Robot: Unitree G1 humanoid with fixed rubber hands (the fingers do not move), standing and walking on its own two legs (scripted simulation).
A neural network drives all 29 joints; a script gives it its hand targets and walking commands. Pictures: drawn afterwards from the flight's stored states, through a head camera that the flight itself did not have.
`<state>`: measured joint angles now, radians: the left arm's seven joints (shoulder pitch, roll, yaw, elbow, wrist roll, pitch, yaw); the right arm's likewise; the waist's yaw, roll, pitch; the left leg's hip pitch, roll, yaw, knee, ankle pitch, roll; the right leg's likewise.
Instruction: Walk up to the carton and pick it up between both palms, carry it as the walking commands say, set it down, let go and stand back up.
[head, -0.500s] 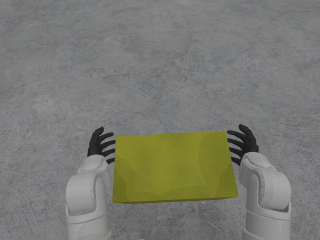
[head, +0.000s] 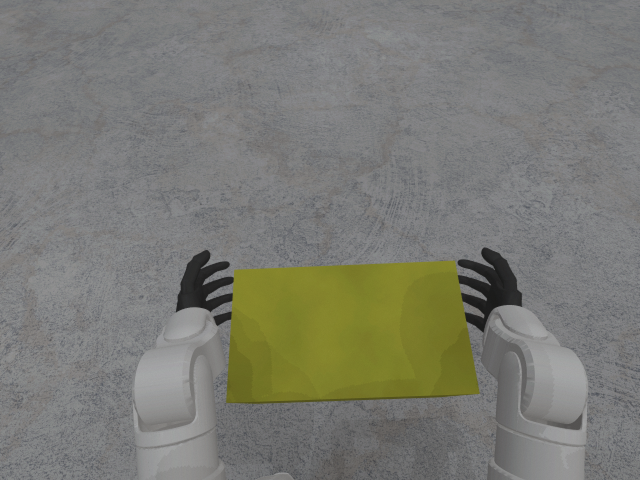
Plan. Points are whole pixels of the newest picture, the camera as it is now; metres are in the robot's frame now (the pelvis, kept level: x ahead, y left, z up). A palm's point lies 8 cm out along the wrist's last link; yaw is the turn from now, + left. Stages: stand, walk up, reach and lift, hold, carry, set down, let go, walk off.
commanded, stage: carry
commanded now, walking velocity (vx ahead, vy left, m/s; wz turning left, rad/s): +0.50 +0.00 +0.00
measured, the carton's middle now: (345, 339) +0.29 +0.01 -0.01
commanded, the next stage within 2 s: none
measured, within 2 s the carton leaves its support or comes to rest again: neither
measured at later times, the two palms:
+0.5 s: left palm (257, 116) +0.65 +0.17 +0.08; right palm (453, 115) +0.67 -0.16 +0.08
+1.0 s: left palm (285, 20) +1.02 +0.17 +0.08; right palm (432, 20) +1.03 -0.17 +0.08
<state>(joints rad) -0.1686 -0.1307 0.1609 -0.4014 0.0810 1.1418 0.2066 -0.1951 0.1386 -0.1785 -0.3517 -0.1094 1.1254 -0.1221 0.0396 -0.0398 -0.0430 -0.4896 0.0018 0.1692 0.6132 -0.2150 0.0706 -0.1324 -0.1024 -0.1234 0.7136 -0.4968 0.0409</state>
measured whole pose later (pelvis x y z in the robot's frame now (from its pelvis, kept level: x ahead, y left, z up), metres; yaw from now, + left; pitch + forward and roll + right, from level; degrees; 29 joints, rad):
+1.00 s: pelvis +0.75 -0.01 +0.02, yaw +2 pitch +8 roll -1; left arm -0.19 -0.14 0.14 -0.31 0.12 1.13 0.16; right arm -0.16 0.13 -0.20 -0.37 -0.06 1.15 -0.19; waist 0.01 0.02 -0.05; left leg -0.51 0.02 0.04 0.98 -0.44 0.00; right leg -0.22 -0.03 -0.18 0.45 -0.36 -0.01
